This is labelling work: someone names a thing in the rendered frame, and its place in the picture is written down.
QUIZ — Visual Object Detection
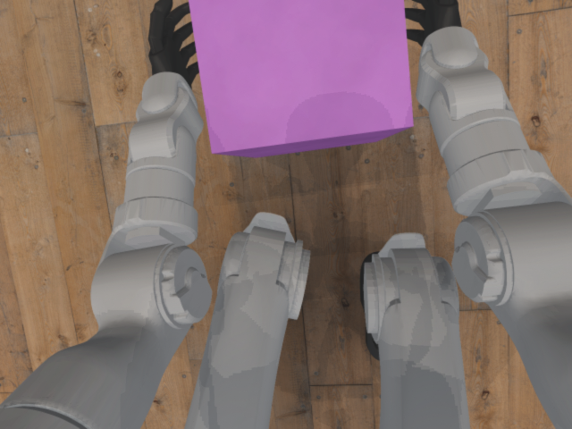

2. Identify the robot left forearm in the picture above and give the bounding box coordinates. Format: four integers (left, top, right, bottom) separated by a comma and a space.
90, 71, 204, 313

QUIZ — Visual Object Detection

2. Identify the left robot hand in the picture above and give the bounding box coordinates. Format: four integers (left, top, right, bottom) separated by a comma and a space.
148, 0, 199, 90

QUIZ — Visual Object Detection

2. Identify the right robot thigh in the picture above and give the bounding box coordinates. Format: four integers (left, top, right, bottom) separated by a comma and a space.
364, 248, 470, 429

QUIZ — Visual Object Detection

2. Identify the robot thigh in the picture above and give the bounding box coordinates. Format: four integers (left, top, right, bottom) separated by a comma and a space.
184, 226, 310, 429
364, 248, 470, 429

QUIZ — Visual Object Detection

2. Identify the left robot upper arm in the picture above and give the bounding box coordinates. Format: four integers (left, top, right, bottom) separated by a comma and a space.
0, 243, 212, 429

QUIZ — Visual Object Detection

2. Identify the right robot hand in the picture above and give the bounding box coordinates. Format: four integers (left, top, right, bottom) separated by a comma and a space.
405, 0, 462, 46

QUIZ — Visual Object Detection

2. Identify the robot right forearm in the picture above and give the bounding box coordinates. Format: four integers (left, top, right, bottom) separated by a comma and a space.
416, 26, 572, 216

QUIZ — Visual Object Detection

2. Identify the carton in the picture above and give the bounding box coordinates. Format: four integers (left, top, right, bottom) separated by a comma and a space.
189, 0, 414, 158

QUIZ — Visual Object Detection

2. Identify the right robot upper arm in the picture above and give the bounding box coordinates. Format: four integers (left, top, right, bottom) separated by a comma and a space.
451, 201, 572, 429

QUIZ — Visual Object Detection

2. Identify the left robot thigh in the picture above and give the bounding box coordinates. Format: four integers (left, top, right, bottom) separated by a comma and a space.
184, 226, 310, 429

